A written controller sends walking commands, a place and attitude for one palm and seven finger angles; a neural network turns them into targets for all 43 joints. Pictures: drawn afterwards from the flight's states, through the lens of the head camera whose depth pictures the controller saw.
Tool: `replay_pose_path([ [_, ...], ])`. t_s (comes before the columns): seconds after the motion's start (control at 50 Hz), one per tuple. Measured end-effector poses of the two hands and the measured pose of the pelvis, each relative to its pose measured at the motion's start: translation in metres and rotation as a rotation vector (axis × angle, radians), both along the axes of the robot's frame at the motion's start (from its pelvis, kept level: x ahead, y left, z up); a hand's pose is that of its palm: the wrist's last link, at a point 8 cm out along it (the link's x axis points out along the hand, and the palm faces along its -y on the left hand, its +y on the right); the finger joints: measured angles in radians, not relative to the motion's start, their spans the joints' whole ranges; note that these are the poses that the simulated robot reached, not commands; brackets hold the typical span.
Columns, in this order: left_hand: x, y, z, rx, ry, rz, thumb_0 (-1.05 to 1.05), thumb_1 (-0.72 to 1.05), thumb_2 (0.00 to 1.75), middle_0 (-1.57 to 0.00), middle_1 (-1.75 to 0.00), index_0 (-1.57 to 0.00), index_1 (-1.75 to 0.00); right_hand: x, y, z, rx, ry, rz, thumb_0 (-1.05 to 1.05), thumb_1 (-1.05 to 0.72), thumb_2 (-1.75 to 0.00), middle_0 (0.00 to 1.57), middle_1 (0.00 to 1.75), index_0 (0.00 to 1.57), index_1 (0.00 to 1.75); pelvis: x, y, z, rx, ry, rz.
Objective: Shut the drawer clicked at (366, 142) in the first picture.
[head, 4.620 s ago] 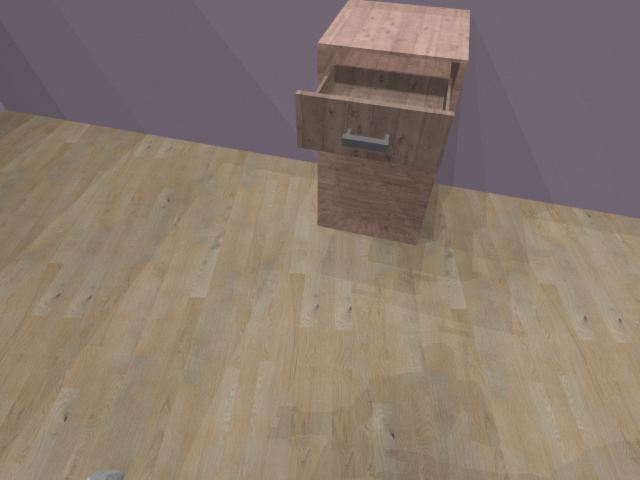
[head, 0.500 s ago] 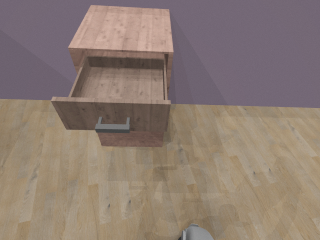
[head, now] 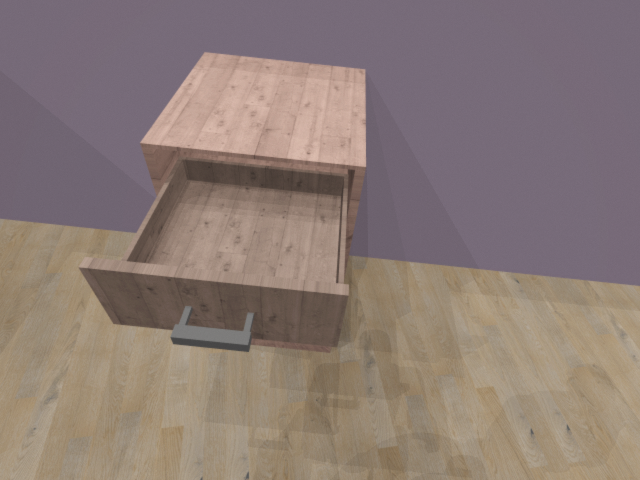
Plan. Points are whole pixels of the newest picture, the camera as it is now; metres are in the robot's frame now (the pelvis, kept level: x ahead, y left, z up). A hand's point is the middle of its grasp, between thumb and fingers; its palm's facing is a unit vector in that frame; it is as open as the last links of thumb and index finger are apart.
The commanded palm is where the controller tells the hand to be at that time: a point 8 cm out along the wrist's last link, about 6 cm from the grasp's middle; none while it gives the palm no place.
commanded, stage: come to a stop and stand still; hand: left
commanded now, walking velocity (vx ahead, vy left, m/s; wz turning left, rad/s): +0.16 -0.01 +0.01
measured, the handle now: (215, 326) +0.34 +0.19 -0.07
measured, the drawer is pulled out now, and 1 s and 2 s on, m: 0.30 0.30 0.30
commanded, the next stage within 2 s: look again from close up in 0.96 s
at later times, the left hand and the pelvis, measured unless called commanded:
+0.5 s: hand out of the picture +0.07 +0.15 -0.17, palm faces +0.01 -0.97 -0.25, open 7.3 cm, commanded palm none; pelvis +0.05 -0.03 +0.00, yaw -2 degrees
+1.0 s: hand out of the picture +0.03 +0.19 -0.17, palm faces +0.04 -0.98 -0.19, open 7.3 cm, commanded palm none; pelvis +0.02 +0.00 +0.01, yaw -1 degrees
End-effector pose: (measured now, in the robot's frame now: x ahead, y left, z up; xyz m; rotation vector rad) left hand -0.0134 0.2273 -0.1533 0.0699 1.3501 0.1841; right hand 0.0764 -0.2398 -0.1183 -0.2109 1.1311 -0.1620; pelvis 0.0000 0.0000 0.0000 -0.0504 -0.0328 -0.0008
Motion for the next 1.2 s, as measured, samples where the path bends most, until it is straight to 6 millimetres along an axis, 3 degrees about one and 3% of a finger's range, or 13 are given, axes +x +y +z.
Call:
replay_pose_path([
  [0.06, -0.004, 0.004, -0.007, -0.021, 0.078, 0.002, 0.0, 0.92, 0.9, -0.2, -0.3, -0.2, -0.3, 0.02, 0.012, 0.002, -0.009, -0.019, 0.014, 0.0, -0.92, -0.9, 0.19, 0.3, 0.2, 0.3, 0.015, 0.007, -0.002, 0.021, -0.004, -0.01],
  [0.12, 0.004, 0.005, -0.002, -0.028, 0.111, -0.005, 0.0, 0.92, 0.9, -0.2, -0.3, -0.2, -0.3, 0.022, 0.023, 0.004, -0.002, 0.015, 0.003, 0.0, -0.91, -0.9, 0.2, 0.3, 0.2, 0.3, 0.028, 0.01, 0.005, 0.029, 0.0, -0.012],
  [0.2, 0.024, 0.001, 0.005, -0.023, 0.11, -0.005, 0.0, 0.92, 0.9, -0.2, -0.3, -0.2, -0.3, 0.021, 0.02, 0.005, -0.018, 0.08, -0.023, -0.01, -0.95, -0.9, 0.2, 0.3, 0.2, 0.3, 0.04, 0.011, 0.011, 0.039, 0.007, -0.011],
  [0.3, 0.047, -0.008, 0.008, -0.004, 0.103, -0.021, 0.0, 0.91, 0.9, -0.2, -0.3, -0.2, -0.3, 0.016, 0.011, -0.003, -0.001, 0.151, -0.048, -0.01, -0.95, -0.9, 0.2, 0.3, 0.2, 0.3, 0.049, 0.002, 0.011, 0.048, 0.007, -0.011],
  [0.42, 0.072, -0.021, 0.011, 0.063, 0.05, -0.049, 0.0, 0.91, 0.9, -0.2, -0.3, -0.2, -0.3, 0.008, -0.011, -0.024, 0.051, 0.189, -0.085, 0.0, -0.93, -0.9, 0.2, 0.3, 0.2, 0.3, 0.051, -0.024, 0.001, 0.075, 0.014, -0.026],
  [0.58, 0.087, -0.034, 0.03, 0.107, -0.024, -0.072, 0.0, 0.91, 0.9, -0.2, -0.3, -0.2, -0.3, -0.004, -0.028, -0.031, 0.089, 0.208, -0.101, 0.0, -0.91, -0.9, 0.2, 0.3, 0.2, 0.3, 0.039, -0.035, 0.006, 0.077, 0.017, -0.02],
  [0.7, 0.08, -0.022, 0.036, 0.119, -0.068, -0.057, 0.0, 0.91, 0.9, -0.2, -0.3, -0.2, -0.3, -0.01, -0.024, -0.024, 0.083, 0.191, -0.071, 0.0, -0.91, -0.9, 0.2, 0.3, 0.2, 0.3, 0.024, -0.028, 0.01, 0.085, 0.019, -0.018],
  [0.8, 0.062, 0.0, 0.026, 0.096, -0.054, -0.044, 0.0, 0.91, 0.9, -0.2, -0.3, -0.2, -0.3, -0.017, -0.009, -0.018, 0.057, 0.145, -0.052, 0.0, -0.91, -0.9, 0.2, 0.3, 0.2, 0.3, 0.014, -0.011, 0.006, 0.067, 0.021, -0.028],
  [0.9, 0.044, 0.014, 0.013, 0.055, 0.002, -0.041, 0.0, 0.91, 0.9, -0.2, -0.3, -0.2, -0.3, -0.043, 0.015, -0.011, 0.036, 0.168, -0.059, 0.0, -0.91, -0.9, 0.2, 0.3, 0.2, 0.3, 0.012, 0.002, 0.007, 0.055, 0.02, -0.023],
  [1.0, 0.036, 0.01, 0.015, 0.031, 0.038, -0.045, 0.0, 0.91, 0.9, -0.2, -0.3, -0.2, -0.3, -0.071, 0.025, -0.009, 0.049, 0.254, -0.079, 0.0, -0.92, -0.9, 0.2, 0.3, 0.2, 0.3, 0.017, 0.003, 0.011, 0.059, 0.034, -0.019],
  [1.08, 0.032, -0.002, 0.012, 0.038, 0.062, -0.058, 0.0, 0.91, 0.9, -0.2, -0.3, -0.2, -0.3, -0.084, 0.027, -0.02, 0.077, 0.305, -0.1, 0.0, -0.91, -0.9, 0.2, 0.3, 0.2, 0.3, 0.019, -0.002, 0.006, 0.071, 0.038, -0.032],
  [1.2, 0.02, -0.014, 0.011, 0.027, 0.094, -0.108, 0.0, 0.91, 0.9, -0.2, -0.3, -0.2, -0.3, -0.075, 0.029, -0.028, 0.098, 0.254, -0.125, 0.0, -0.91, -0.9, 0.2, 0.3, 0.2, 0.3, 0.019, 0.004, 0.002, 0.037, 0.027, -0.036],
])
